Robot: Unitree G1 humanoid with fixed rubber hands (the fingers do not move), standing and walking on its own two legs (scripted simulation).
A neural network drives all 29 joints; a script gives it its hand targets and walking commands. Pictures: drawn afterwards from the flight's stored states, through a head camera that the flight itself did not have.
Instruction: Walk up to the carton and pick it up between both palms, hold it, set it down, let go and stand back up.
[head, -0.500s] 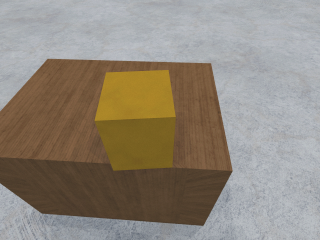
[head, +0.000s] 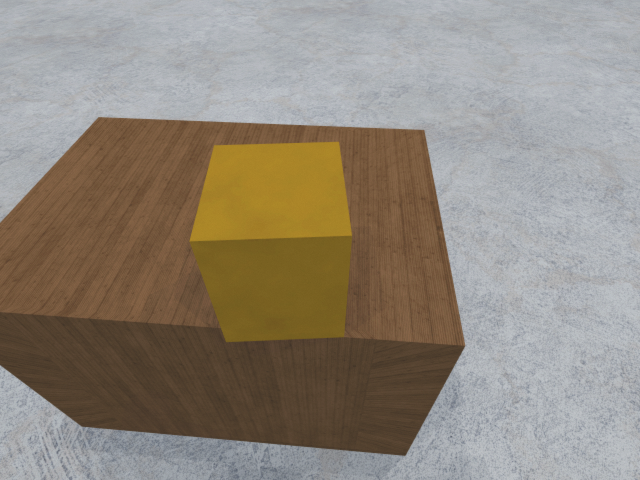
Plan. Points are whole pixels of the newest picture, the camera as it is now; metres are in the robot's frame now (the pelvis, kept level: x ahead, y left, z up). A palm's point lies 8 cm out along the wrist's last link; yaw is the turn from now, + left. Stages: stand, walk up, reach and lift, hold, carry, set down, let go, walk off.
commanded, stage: walk up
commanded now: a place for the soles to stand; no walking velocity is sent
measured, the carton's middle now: (281, 244) +0.48 +0.08 +0.00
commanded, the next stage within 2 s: reach and lift in 1.96 s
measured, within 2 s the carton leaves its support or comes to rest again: neither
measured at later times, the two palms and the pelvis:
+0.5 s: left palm out of the picture +0.11 +0.25 -0.14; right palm out of the picture +0.08 -0.24 -0.14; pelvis +0.08 +0.00 +0.00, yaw +2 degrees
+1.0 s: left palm out of the picture +0.04 +0.25 -0.14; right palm out of the picture +0.07 -0.25 -0.13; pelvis +0.04 +0.00 +0.00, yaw +3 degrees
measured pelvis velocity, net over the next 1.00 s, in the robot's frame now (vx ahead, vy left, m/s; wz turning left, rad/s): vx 0.04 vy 0.00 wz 0.05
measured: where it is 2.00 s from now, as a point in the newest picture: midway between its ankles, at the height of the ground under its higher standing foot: outside the picture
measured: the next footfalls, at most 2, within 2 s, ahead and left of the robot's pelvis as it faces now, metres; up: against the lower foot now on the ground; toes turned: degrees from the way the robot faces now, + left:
none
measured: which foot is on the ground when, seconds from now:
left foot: down 0.00-1.00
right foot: down 0.00-1.00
